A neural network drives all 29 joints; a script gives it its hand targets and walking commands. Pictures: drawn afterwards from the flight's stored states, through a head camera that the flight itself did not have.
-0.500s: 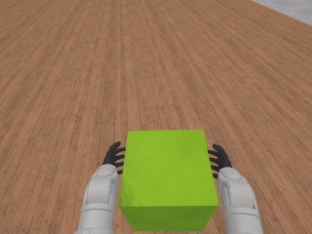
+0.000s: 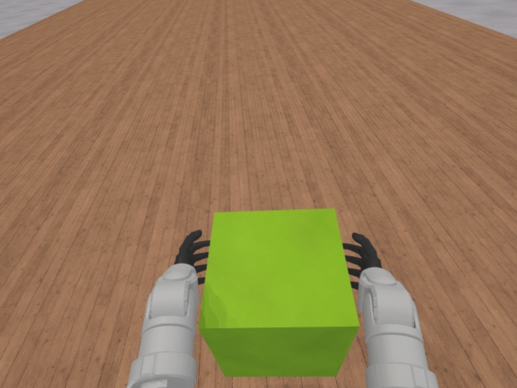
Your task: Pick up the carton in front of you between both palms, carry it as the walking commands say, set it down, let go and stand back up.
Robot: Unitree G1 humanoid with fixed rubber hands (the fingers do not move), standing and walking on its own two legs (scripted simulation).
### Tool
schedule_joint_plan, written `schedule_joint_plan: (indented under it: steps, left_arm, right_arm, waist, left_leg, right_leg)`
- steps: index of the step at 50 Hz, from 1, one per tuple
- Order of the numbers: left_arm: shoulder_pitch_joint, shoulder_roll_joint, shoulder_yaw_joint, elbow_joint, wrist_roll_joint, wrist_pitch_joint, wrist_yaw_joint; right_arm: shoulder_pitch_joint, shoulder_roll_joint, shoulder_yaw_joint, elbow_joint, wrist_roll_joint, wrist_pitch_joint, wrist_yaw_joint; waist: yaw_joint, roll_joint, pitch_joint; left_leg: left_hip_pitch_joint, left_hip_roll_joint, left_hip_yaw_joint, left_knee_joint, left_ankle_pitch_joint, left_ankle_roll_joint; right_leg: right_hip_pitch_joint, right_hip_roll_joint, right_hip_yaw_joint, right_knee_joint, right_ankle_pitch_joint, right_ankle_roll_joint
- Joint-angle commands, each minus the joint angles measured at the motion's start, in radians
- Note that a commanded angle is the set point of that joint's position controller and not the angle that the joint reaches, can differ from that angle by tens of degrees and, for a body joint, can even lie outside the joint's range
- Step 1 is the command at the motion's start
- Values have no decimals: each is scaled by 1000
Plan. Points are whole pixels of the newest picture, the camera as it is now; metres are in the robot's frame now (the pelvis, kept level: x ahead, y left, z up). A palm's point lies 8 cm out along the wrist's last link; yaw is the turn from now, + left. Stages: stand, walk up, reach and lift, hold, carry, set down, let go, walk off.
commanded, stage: set down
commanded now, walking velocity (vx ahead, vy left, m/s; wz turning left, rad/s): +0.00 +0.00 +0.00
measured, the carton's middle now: (277, 296) +0.31 -0.01 -0.03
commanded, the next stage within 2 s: none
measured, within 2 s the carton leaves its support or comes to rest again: neither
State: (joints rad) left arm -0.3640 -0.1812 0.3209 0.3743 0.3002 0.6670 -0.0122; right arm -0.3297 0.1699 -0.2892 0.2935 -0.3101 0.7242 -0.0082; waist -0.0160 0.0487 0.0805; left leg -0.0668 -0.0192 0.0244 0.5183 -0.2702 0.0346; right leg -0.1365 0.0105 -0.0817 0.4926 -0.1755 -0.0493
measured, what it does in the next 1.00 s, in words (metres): lowers itself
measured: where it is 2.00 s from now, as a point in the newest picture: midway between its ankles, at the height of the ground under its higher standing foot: outside the picture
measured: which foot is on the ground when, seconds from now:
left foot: down 0.00-1.00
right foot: down 0.00-1.00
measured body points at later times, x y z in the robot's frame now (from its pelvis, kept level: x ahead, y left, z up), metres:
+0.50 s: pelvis -0.03 -0.01 -0.07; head +0.16 -0.02 +0.34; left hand +0.37 +0.16 -0.13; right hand +0.39 -0.14 -0.14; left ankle +0.03 +0.10 -0.73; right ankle +0.08 -0.08 -0.73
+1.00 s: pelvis -0.04 +0.00 -0.20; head +0.20 -0.03 +0.18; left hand +0.41 +0.16 -0.28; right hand +0.43 -0.15 -0.29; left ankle +0.03 +0.11 -0.73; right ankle +0.07 -0.08 -0.73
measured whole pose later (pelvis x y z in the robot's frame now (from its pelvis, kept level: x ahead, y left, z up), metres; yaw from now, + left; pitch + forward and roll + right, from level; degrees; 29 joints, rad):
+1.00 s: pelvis -0.04 +0.00 -0.20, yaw +2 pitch +39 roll +3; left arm -0.80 -0.12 0.50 0.65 0.18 0.18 0.09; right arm -0.87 -0.03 -0.35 0.76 -0.21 0.20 -0.03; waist 0.01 0.04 -0.15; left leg -1.67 -0.08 0.04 1.54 -0.55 0.02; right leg -1.76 0.03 0.00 1.50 -0.42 -0.05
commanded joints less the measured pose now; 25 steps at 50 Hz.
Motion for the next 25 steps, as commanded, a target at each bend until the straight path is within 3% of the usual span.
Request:
schedule_joint_plan:
  steps: [1,2,4,5,6,7,8,9,10,11,12,13,14,15,16,17,18,19,20,21,22,23,24,25]
  left_arm:
    - [-574,-879,-380,142,-164,-56,-222]
    - [-633,-862,-336,145,-132,-69,-222]
    - [-708,-845,-255,227,-72,-103,-215]
    - [-756,-833,-242,200,-52,-116,-205]
    - [-763,-777,-233,195,-51,-135,-207]
    - [-805,-752,-178,251,-12,-134,-194]
    - [-724,-707,-70,313,32,-135,-189]
    - [-685,-632,-5,345,80,-150,-185]
    - [-673,-599,2,303,105,-177,-178]
    - [-714,-583,-6,295,101,-203,-176]
    - [-684,-585,3,331,95,-206,-170]
    - [-703,-537,51,314,121,-233,-161]
    - [-746,-531,38,288,114,-268,-155]
    - [-660,-544,35,305,107,-288,-153]
    - [-678,-562,14,316,75,-327,-159]
    - [-651,-574,5,324,71,-354,-151]
    - [-671,-536,19,316,99,-379,-141]
    - [-765,-566,-57,280,54,-416,-133]
    - [-744,-570,-85,271,24,-444,-138]
    - [-845,-609,-155,225,-24,-487,-133]
    - [-796,-643,-174,295,-41,-498,-134]
    - [-760,-709,-223,308,-76,-514,-140]
    - [-720,-735,-264,311,-74,-545,-139]
    - [-764,-771,-369,196,-136,-569,-126]
  right_arm:
    - [-678,903,444,135,215,-64,244]
    - [-693,870,379,121,195,-88,251]
    - [-787,886,320,208,177,-121,239]
    - [-829,849,255,240,142,-137,231]
    - [-731,876,219,287,122,-139,219]
    - [-799,828,154,330,96,-150,207]
    - [-811,732,97,331,45,-162,190]
    - [-793,676,40,353,5,-180,176]
    - [-695,655,30,355,-15,-193,161]
    - [-750,667,31,364,14,-216,159]
    - [-731,610,-7,379,-36,-246,156]
    - [-703,556,-50,399,-76,-263,150]
    - [-708,567,-57,421,-58,-294,148]
    - [-714,542,-4,330,-63,-329,143]
    - [-747,530,25,347,-54,-363,151]
    - [-785,565,76,366,-29,-396,151]
    - [-776,543,39,420,-37,-426,140]
    - [-800,539,76,399,-21,-468,140]
    - [-795,553,132,423,-8,-492,135]
    - [-791,604,134,442,4,-523,141]
    - [-830,643,193,404,35,-543,139]
    - [-817,640,253,381,55,-579,131]
    - [-847,690,315,344,93,-606,138]
    - [-784,727,384,287,106,-631,128]
  waist:
    - [64,-107,-150]
    - [19,-64,-124]
    - [53,-35,-166]
    - [43,-41,-158]
    - [31,-73,-153]
    - [9,-76,-135]
    - [56,-77,-105]
    - [41,-64,-103]
    - [19,-47,-93]
    - [52,-36,-152]
    - [41,-43,-152]
    - [11,-48,-140]
    - [27,-24,-166]
    - [19,-51,-204]
    - [27,-53,-261]
    - [78,-49,-312]
    - [74,-30,-322]
    - [12,6,-364]
    - [45,-51,-374]
    - [13,-43,-490]
    - [23,-62,-572]
    - [20,-30,-638]
    - [49,-40,-708]
    - [-28,-89,-981]
  left_leg:
    - [-318,-10,-157,-101,-206,58]
    - [-335,12,-162,-117,-252,58]
    - [-346,-11,-147,-44,-187,40]
    - [-330,-14,-145,-36,-209,34]
    - [-374,-24,-141,-9,-177,32]
    - [-346,-24,-140,2,-203,35]
    - [-399,-28,-132,3,-202,35]
    - [-408,-39,-117,15,-212,32]
    - [-433,-37,-122,39,-149,31]
    - [-496,-41,-105,85,-137,27]
    - [-494,-39,-112,53,-117,29]
    - [-550,-47,-104,87,-143,18]
    - [-551,-46,-118,122,-100,12]
    - [-564,-61,-102,127,-86,17]
    - [-608,-64,-103,147,-75,20]
    - [-617,-76,-99,168,-68,12]
    - [-651,-66,-112,205,-44,14]
    - [-687,-90,-96,253,-55,-5]
    - [-769,-90,-95,291,-17,-10]
    - [-803,-89,-92,331,-25,-18]
    - [-801,-89,-105,355,-10,-16]
    - [-847,-107,-97,390,41,-27]
    - [-863,-104,-113,406,122,-22]
    - [-811,-123,-114,479,253,-28]
  right_leg:
    - [216,4,235,-70,-320,32]
    - [183,16,225,-41,-300,21]
    - [188,-24,291,-54,-332,19]
    - [109,-8,265,-44,-345,16]
    - [128,-3,289,-48,-347,25]
    - [73,-6,289,-33,-360,17]
    - [49,15,260,-28,-373,19]
    - [30,19,259,-17,-415,32]
    - [-5,18,265,-12,-303,17]
    - [40,8,298,20,-302,27]
    - [-50,35,245,61,-251,20]
    - [-67,43,245,86,-227,12]
    - [-100,27,273,96,-250,5]
    - [-147,56,222,145,-145,11]
    - [-152,59,213,182,-125,20]
    - [-163,63,197,207,-108,14]
    - [-215,64,218,231,-108,6]
    - [-238,68,221,269,-95,-5]
    - [-278,70,231,302,-56,3]
    - [-286,74,235,359,-33,0]
    - [-283,78,219,416,23,13]
    - [-288,72,226,438,80,6]
    - [-318,80,219,486,192,18]
    - [-242,94,212,530,359,19]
